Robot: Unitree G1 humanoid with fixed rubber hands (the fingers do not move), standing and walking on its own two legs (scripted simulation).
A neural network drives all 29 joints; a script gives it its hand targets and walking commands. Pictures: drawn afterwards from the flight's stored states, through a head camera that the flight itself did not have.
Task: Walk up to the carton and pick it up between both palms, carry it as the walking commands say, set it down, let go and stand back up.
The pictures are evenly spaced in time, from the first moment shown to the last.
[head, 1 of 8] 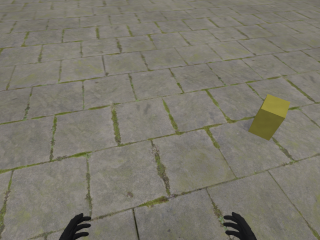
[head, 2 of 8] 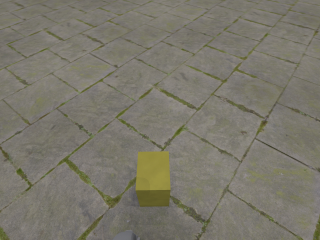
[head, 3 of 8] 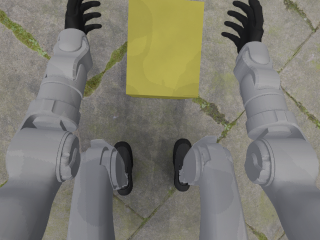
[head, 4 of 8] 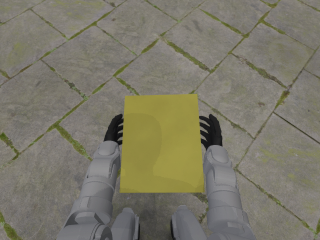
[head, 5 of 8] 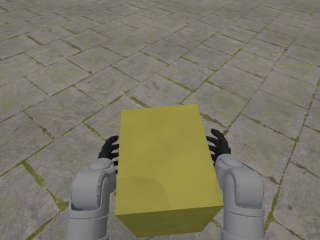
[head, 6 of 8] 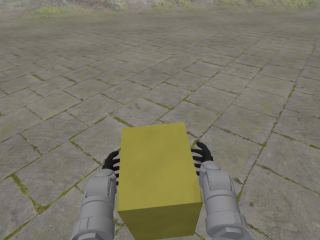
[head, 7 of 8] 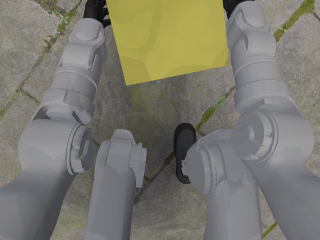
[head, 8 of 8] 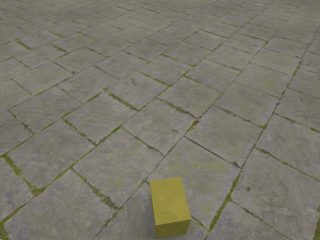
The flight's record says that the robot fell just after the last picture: no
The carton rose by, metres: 0.67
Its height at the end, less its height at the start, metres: +0.00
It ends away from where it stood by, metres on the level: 0.65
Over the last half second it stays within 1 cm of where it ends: yes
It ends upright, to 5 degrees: yes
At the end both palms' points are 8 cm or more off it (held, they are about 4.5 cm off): yes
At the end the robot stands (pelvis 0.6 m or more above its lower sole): yes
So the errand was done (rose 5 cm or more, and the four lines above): yes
